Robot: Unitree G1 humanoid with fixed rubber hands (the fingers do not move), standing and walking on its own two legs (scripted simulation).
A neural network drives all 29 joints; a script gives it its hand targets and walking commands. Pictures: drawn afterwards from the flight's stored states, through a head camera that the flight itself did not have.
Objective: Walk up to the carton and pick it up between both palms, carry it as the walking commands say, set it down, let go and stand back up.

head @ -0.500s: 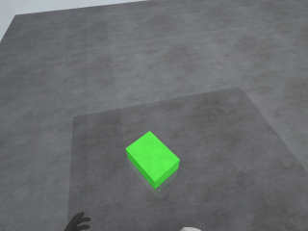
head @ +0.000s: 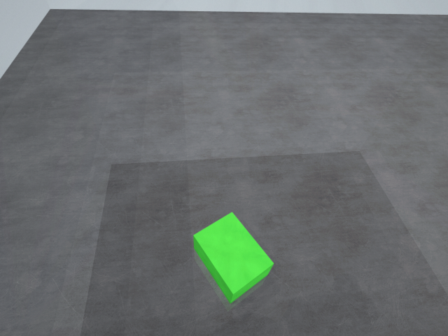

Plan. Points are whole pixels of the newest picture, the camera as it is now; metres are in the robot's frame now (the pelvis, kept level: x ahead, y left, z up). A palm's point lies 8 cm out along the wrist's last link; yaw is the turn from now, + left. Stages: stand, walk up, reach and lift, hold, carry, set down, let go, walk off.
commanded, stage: walk up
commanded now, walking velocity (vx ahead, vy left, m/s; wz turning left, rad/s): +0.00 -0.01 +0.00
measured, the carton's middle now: (231, 255) +0.54 -0.05 -0.70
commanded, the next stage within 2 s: none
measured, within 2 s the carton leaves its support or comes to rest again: neither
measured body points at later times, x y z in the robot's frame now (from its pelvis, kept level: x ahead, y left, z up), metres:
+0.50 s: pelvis -0.01 -0.06 +0.01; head +0.00 -0.08 +0.46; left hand +0.05 +0.17 -0.14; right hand -0.02 -0.31 -0.16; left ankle +0.01 +0.08 -0.72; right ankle -0.01 -0.17 -0.74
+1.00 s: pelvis -0.01 -0.05 -0.01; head +0.01 -0.01 +0.43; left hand +0.01 +0.23 -0.17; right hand +0.00 -0.34 -0.14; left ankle -0.01 +0.06 -0.74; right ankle -0.01 -0.19 -0.67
